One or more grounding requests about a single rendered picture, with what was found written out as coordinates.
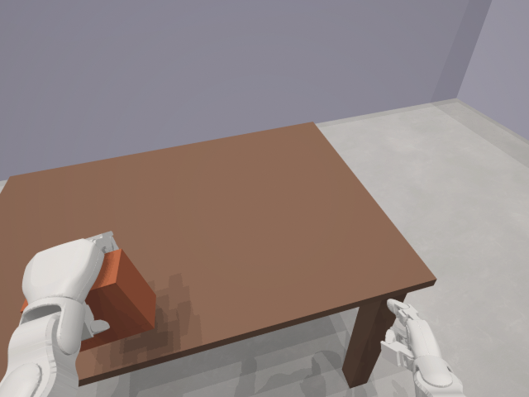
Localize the robot right forearm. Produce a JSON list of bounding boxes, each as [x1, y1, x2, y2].
[[412, 356, 466, 397]]

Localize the robot right hand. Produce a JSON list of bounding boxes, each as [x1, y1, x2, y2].
[[380, 299, 442, 372]]

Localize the robot left forearm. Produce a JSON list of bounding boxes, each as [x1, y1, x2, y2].
[[0, 297, 85, 397]]

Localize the robot left hand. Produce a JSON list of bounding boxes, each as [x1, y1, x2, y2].
[[22, 231, 119, 341]]

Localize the sponge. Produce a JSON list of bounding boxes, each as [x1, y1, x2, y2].
[[20, 249, 156, 352]]

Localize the table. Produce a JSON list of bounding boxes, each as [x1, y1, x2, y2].
[[0, 122, 437, 388]]

